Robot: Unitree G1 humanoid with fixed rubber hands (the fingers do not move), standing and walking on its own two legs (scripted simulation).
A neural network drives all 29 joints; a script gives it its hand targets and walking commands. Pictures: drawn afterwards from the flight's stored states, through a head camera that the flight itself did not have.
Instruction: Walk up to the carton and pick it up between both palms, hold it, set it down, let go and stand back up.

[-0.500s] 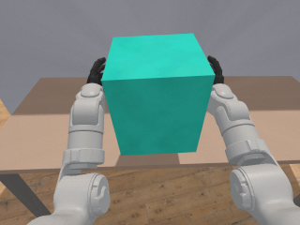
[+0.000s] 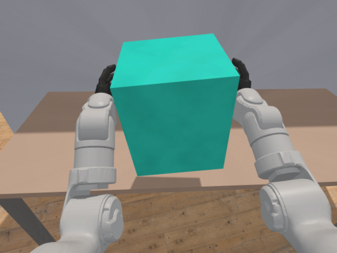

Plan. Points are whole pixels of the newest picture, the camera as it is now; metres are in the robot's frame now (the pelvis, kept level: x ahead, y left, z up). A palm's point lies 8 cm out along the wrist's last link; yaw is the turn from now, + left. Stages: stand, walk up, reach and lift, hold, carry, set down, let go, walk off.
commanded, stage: hold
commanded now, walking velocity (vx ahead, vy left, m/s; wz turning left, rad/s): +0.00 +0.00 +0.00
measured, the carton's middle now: (174, 106) +0.41 -0.01 +0.21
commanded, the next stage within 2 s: none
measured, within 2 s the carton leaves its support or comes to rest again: neither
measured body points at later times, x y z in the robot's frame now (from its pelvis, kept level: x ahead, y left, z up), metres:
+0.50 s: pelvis +0.00 +0.00 +0.00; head -0.06 +0.01 +0.45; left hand +0.39 +0.14 +0.26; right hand +0.40 -0.16 +0.27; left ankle +0.01 +0.12 -0.75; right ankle +0.04 -0.13 -0.75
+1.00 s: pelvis +0.00 +0.00 +0.00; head -0.06 +0.01 +0.45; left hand +0.40 +0.15 +0.26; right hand +0.41 -0.16 +0.27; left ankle +0.01 +0.12 -0.75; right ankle +0.04 -0.13 -0.75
